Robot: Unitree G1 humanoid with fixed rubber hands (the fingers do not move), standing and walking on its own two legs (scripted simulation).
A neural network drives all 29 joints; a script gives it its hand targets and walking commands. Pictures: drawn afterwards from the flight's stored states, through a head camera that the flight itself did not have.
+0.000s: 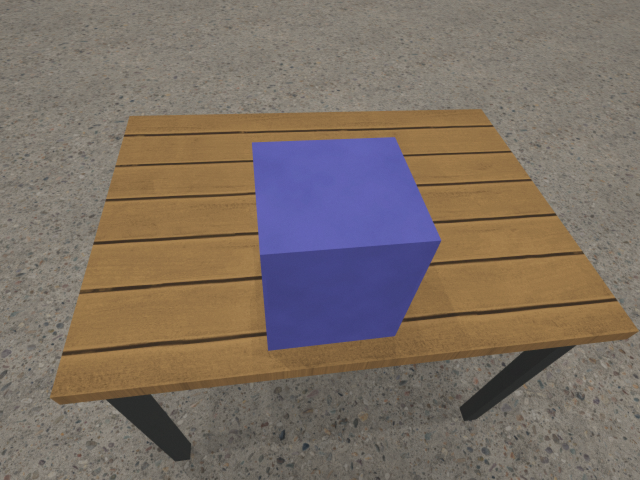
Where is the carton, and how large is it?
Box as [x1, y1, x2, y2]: [252, 137, 440, 350]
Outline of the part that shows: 394,137 252,142 259,248 268,350 391,336 395,334 440,242 440,238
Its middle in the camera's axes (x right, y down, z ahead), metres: +0.02 +0.00 +0.60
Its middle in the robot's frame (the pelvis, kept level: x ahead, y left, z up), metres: +0.44 -0.02 +0.01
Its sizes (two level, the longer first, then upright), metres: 0.210 0.200 0.250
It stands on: a table, 0.65 m high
